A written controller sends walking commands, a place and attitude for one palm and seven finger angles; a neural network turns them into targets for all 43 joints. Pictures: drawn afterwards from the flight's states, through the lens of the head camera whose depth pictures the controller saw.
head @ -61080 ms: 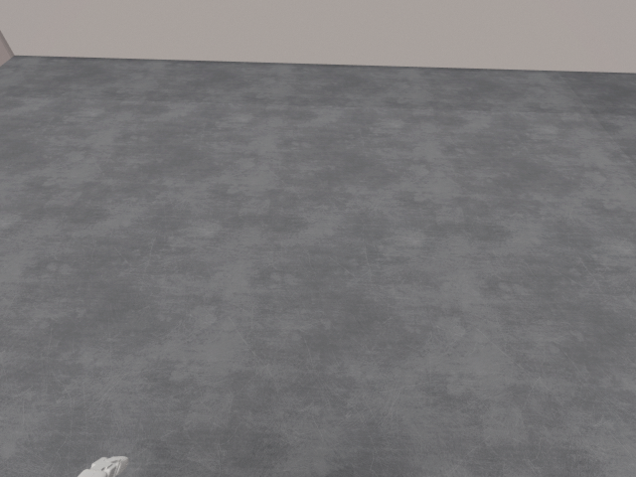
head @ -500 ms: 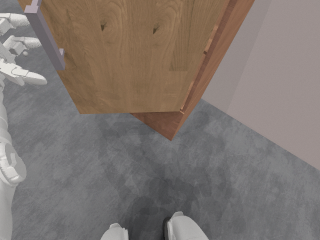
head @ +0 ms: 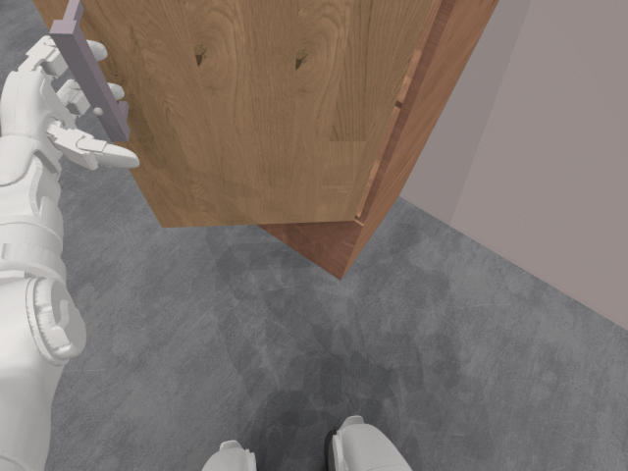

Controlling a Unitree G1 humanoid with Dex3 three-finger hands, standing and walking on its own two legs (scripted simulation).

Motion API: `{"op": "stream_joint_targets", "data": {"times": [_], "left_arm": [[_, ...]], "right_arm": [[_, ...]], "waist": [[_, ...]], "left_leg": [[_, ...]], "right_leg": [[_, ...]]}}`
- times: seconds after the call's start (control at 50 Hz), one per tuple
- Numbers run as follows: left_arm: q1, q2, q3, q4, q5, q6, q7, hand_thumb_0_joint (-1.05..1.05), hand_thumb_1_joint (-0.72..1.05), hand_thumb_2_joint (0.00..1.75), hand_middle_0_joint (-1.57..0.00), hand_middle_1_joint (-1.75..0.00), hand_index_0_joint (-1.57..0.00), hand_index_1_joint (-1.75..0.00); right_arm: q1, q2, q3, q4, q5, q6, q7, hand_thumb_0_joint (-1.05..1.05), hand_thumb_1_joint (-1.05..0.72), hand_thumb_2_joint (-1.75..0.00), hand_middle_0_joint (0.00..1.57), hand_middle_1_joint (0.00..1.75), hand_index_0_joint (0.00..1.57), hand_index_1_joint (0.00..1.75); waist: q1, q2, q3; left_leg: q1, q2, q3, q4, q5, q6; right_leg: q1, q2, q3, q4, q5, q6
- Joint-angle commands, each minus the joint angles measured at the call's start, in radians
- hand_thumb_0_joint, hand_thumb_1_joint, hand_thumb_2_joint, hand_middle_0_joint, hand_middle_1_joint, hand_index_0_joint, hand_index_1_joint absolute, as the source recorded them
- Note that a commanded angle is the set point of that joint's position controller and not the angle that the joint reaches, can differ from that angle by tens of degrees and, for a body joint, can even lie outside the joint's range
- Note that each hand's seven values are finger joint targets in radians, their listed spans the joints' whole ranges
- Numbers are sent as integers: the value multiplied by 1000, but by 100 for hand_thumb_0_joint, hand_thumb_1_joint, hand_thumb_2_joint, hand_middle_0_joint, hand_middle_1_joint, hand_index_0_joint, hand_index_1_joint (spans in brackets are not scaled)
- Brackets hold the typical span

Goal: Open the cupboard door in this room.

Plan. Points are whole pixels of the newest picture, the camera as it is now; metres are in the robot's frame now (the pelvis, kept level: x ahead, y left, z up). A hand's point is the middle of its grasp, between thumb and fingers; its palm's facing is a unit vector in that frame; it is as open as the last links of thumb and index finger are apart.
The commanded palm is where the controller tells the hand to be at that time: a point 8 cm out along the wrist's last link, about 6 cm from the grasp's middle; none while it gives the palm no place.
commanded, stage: slide the fingers in behind the handle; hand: left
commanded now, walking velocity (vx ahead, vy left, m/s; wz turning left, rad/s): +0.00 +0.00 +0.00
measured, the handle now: (99, 77) +0.58 +0.21 +0.11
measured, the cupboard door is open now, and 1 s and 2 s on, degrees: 39 39 55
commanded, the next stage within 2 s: close the thumb around the handle in 0.56 s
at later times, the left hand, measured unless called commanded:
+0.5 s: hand (107, 109) +0.53 +0.19 +0.11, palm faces -0.03 -1.00 -0.02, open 14.0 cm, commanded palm +0.51 +0.24 +0.11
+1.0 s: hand (105, 112) +0.52 +0.19 +0.11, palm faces -0.04 -1.00 -0.01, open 10.7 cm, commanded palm +0.50 +0.24 +0.11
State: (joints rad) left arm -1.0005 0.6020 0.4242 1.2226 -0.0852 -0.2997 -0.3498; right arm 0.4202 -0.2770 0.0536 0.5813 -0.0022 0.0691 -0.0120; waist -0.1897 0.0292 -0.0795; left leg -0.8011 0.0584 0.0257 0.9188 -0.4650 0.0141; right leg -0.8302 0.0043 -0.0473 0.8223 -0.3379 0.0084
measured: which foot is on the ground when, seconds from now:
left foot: down 0.00-1.00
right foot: down 0.00-1.00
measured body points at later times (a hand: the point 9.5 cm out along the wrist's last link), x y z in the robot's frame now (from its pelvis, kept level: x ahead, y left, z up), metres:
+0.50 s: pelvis +0.00 +0.00 +0.00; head +0.13 +0.01 +0.43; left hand +0.52 +0.25 +0.11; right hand -0.02 -0.27 -0.10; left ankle -0.02 +0.11 -0.69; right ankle +0.02 -0.13 -0.69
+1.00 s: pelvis +0.00 +0.00 +0.00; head +0.13 +0.01 +0.43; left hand +0.52 +0.25 +0.11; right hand +0.00 -0.26 -0.11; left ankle -0.02 +0.11 -0.69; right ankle +0.02 -0.13 -0.69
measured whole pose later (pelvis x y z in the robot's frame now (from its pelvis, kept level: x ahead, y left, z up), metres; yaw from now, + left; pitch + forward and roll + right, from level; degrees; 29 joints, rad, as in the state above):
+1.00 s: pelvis +0.00 +0.00 +0.00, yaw +0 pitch +20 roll -3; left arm -0.99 0.56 0.40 1.21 -0.10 -0.31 -0.33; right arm 0.43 -0.28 0.04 0.60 -0.01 0.06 -0.01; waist -0.18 0.03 -0.09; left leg -0.79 0.05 0.03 0.91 -0.47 0.01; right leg -0.82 0.00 -0.05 0.81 -0.34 0.01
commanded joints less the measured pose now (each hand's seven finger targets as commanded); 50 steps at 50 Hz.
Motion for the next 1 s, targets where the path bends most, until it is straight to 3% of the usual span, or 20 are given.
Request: {"op": "stream_joint_targets", "data": {"times": [0.0,0.02,0.1,0.16,0.18,0.22,0.3,0.34,0.42,0.48,0.52,0.6,0.64,0.7,0.72,0.78,0.82,0.84,0.9,0.98], "left_arm": [[-465,294,38,-231,-18,-73,6,0,-50,30,-30,-120,-30,-120],[-461,284,36,-241,-21,-75,3,0,-50,30,-30,-120,-30,-120],[-439,220,-1,-239,-34,-73,1,0,-50,30,-30,-120,-30,-120],[-456,248,14,-206,-25,-57,15,0,-50,30,-30,-120,-30,-120],[-473,233,-3,-215,-19,-56,18,0,-50,30,-30,-120,-30,-120],[-472,284,42,-245,-13,-72,32,0,-50,30,-30,-120,-30,-120],[-474,266,23,-222,-12,-77,34,0,-50,30,-30,-120,-30,-120],[-451,319,61,-197,-4,-74,33,0,-50,30,-30,-120,-30,-120],[-464,291,34,-239,-7,-83,20,0,-50,30,-30,-120,-30,-120],[-465,265,19,-208,-23,-68,9,0,-50,30,-30,-120,-30,-120],[-458,247,11,-231,-24,-74,6,0,-50,30,-30,-120,-30,-120],[-453,207,-1,-258,-36,-76,13,0,-50,30,-30,-120,-30,-120],[-426,220,14,-218,-34,-64,19,0,-50,30,-30,-120,-30,-120],[-443,254,28,-253,-22,-72,28,0,-33,37,-31,-122,-31,-122],[-448,235,8,-240,-16,-72,28,0,-28,40,-32,-122,-32,-122],[-452,238,13,-225,-19,-74,30,0,-11,47,-33,-124,-33,-124],[-469,246,24,-282,-26,-91,27,0,0,52,-34,-125,-34,-125],[-436,245,26,-259,-22,-90,25,0,6,54,-34,-126,-34,-126],[-415,188,-8,-239,-33,-80,20,0,23,61,-35,-128,-35,-128],[-446,241,18,-209,-24,-64,27,0,45,71,-37,-130,-37,-130]], "right_arm": [[190,-187,-71,-39,-3,-16,-15,0,-90,-90,20,30,20,30],[189,-187,-73,-38,-3,-17,-13,0,-90,-90,20,30,20,30],[196,-183,-75,-31,-3,-20,-10,0,-90,-90,20,30,20,30],[198,-188,-75,-19,-3,-19,-13,0,-90,-90,20,30,20,30],[198,-187,-75,-18,-4,-20,-12,0,-90,-90,20,30,20,30],[206,-188,-78,-17,-7,-23,-13,0,-90,-90,20,30,20,30],[203,-184,-73,-20,-6,-26,-12,0,-90,-90,20,30,20,30],[202,-191,-74,-20,-5,-24,-15,0,-90,-90,20,30,20,30],[199,-188,-75,-27,-5,-26,-15,0,-90,-90,20,30,20,30],[201,-191,-76,-22,-3,-25,-16,0,-90,-90,20,30,20,30],[202,-187,-77,-24,-4,-26,-15,0,-90,-90,20,30,20,30],[207,-185,-80,-19,-8,-25,-11,0,-90,-90,20,30,20,30],[205,-186,-80,-15,-6,-20,-9,0,-90,-90,20,30,20,30],[199,-187,-79,-24,-8,-20,-10,0,-90,-90,20,30,20,30],[195,-182,-78,-18,-6,-20,-9,0,-90,-90,20,30,20,30],[196,-186,-78,-17,-7,-21,-10,0,-90,-90,20,30,20,30],[194,-186,-80,-22,-9,-23,-10,0,-90,-90,20,30,20,30],[194,-183,-80,-21,-8,-23,-9,0,-90,-90,20,30,20,30],[192,-181,-79,-24,-7,-22,-6,0,-90,-90,20,30,20,30],[192,-190,-77,-17,-7,-18,-11,0,-90,-90,20,30,20,30]], "waist": [[-5,98,-475],[-3,119,-511],[-7,120,-480],[-15,84,-440],[-18,105,-440],[0,128,-497],[-11,104,-455],[-1,90,-469],[-2,137,-505],[-20,77,-466],[-9,135,-505],[-9,140,-495],[-9,94,-477],[0,115,-484],[-7,136,-474],[-12,99,-450],[-2,152,-524],[9,153,-521],[-5,114,-473],[-12,87,-440]], "left_leg": [[244,-38,-48,-92,427,14],[262,-38,-43,-89,431,14],[281,-36,-47,-94,447,13],[236,-36,-45,-101,394,16],[242,-38,-46,-104,384,15],[276,-37,-49,-97,424,12],[237,-39,-43,-99,410,16],[218,-40,-39,-97,403,16],[270,-37,-44,-96,441,11],[242,-36,-40,-96,414,17],[291,-36,-44,-91,463,10],[333,-29,-55,-88,525,7],[304,-30,-51,-88,503,8],[282,-36,-48,-92,478,11],[293,-35,-47,-90,483,8],[282,-32,-52,-95,464,8],[338,-31,-55,-89,518,3],[339,-31,-57,-85,540,0],[322,-31,-54,-89,526,5],[272,-33,-55,-99,442,8]], "right_leg": [[298,44,17,-51,362,-26],[299,44,21,-53,366,-24],[276,46,11,-57,362,-28],[272,43,15,-69,329,-22],[261,42,15,-69,317,-22],[276,42,16,-60,340,-26],[294,43,19,-61,351,-26],[310,41,25,-60,357,-23],[293,41,20,-53,370,-25],[289,44,21,-64,359,-19],[275,44,18,-54,379,-24],[243,47,6,-50,389,-28],[251,47,7,-56,387,-23],[282,45,12,-50,389,-28],[259,42,12,-53,384,-26],[256,44,9,-57,364,-24],[261,44,10,-48,391,-27],[262,44,8,-42,399,-29],[248,47,1,-49,389,-28],[249,44,6,-58,343,-24]]}}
